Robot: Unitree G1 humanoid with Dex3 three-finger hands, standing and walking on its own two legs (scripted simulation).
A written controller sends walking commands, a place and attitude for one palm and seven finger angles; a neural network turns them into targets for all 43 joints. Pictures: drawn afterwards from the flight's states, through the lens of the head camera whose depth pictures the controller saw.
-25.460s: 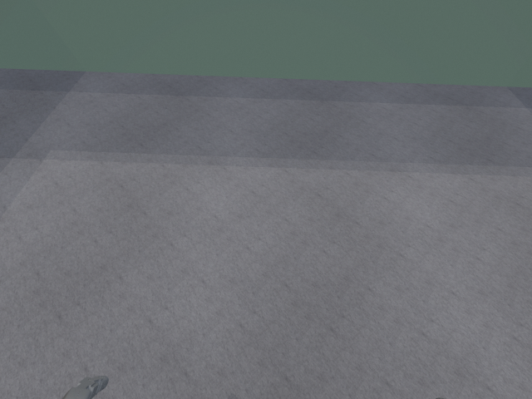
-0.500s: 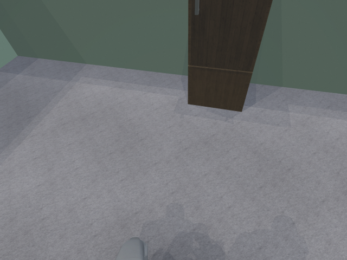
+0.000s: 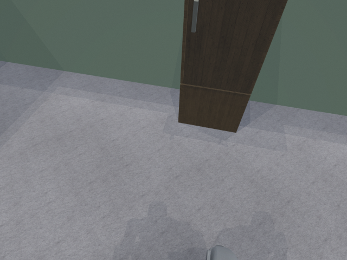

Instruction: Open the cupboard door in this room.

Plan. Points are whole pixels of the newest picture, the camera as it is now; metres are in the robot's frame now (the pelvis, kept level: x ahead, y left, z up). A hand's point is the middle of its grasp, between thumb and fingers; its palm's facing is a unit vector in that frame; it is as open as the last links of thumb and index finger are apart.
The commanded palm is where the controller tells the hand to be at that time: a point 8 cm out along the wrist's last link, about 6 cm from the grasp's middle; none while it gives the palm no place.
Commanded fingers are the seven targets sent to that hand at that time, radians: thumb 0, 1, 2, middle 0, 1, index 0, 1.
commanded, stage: turn or walk to find it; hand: left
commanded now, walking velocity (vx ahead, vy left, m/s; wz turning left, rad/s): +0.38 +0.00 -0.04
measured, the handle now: (195, 15) +1.14 -0.02 +0.07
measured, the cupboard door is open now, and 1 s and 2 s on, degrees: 0 0 0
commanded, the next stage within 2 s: stand and wait in 0.06 s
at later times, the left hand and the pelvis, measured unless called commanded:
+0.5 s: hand (134, 235) +0.21 +0.13 -0.17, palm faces +0.06 -0.98 -0.21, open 7.2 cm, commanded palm none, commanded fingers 0.00 0.90 0.90 -0.20 -0.30 -0.20 -0.30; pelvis +0.15 -0.05 +0.00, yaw +1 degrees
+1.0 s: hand out of the picture +0.14 +0.13 -0.17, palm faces +0.03 -0.99 -0.16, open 7.4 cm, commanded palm none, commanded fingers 0.00 0.90 0.90 -0.20 -0.30 -0.20 -0.30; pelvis +0.19 -0.03 +0.01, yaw -1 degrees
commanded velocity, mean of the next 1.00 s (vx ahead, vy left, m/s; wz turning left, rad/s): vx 0.02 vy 0.00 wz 0.00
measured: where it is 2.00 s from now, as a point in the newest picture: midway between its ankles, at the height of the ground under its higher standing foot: outside the picture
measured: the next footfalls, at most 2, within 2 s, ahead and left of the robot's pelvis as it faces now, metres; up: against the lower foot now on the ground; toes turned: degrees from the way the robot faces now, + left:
right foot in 0.18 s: +0.22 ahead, -0.17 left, +0.00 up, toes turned -10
left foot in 0.52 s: +0.23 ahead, +0.07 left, +0.00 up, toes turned +8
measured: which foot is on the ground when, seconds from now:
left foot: down 0.00-0.18, up 0.20-0.50, down 0.52-1.00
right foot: up 0.00-0.16, down 0.18-1.00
